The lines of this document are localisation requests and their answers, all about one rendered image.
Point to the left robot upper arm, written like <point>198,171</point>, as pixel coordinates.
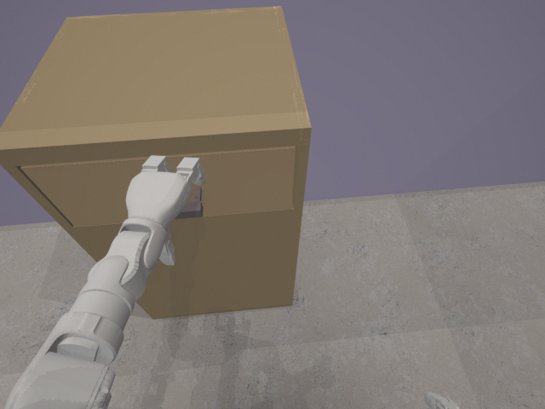
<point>61,381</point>

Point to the left robot hand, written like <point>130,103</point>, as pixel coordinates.
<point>160,195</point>

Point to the right robot hand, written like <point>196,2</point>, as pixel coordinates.
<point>438,402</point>

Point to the drawer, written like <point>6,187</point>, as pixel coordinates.
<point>94,192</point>

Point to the handle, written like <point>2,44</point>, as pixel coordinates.
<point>193,209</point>

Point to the cabinet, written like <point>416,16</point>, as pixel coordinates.
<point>136,85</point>

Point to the robot left forearm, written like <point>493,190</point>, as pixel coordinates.
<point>93,328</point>

